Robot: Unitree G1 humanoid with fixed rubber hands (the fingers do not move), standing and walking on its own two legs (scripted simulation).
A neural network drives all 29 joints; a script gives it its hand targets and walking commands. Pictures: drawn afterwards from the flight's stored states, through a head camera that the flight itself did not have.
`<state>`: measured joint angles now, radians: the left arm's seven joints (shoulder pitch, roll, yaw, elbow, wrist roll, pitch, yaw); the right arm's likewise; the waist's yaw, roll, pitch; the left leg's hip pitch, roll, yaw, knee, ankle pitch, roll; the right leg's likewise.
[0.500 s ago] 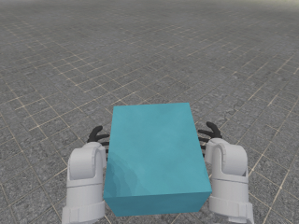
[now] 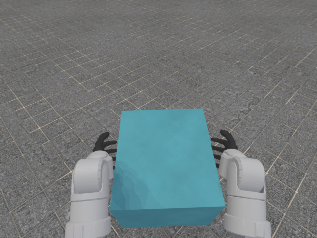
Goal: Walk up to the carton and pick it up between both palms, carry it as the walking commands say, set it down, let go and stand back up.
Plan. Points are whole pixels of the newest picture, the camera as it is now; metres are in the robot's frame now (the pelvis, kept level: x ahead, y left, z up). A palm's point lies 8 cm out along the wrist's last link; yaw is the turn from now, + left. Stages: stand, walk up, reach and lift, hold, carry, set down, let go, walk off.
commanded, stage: carry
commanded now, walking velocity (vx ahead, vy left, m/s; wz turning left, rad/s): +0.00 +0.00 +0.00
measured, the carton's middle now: (164, 166) +0.31 -0.01 +0.01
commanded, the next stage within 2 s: hold in 1.66 s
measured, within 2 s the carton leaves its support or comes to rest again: neither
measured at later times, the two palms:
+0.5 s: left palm (100, 161) +0.28 +0.15 +0.08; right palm (226, 156) +0.28 -0.16 +0.09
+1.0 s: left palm (98, 161) +0.28 +0.15 +0.08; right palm (224, 157) +0.28 -0.15 +0.08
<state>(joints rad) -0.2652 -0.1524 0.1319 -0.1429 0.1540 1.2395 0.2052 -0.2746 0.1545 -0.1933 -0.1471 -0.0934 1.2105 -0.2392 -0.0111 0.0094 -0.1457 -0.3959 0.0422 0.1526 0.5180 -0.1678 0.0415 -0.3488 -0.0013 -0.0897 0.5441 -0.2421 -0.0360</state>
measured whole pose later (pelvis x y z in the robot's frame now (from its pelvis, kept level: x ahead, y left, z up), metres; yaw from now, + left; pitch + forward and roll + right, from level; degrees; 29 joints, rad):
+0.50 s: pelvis +0.01 +0.00 +0.00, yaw +0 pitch +2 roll +0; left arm -0.25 -0.15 0.13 -0.09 0.18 1.20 0.17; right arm -0.27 0.15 -0.19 -0.07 -0.14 1.16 -0.19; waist 0.00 0.00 -0.16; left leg -0.38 0.05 0.15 0.52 -0.19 0.04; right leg -0.33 0.01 -0.09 0.53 -0.25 -0.04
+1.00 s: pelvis +0.01 +0.00 +0.00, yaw +0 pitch +3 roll +0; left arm -0.21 -0.14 0.11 -0.11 0.19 1.14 0.15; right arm -0.23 0.14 -0.16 -0.10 -0.15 1.11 -0.16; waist 0.00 0.00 -0.15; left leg -0.38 0.04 0.15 0.51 -0.18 0.04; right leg -0.33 0.00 -0.09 0.52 -0.25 -0.03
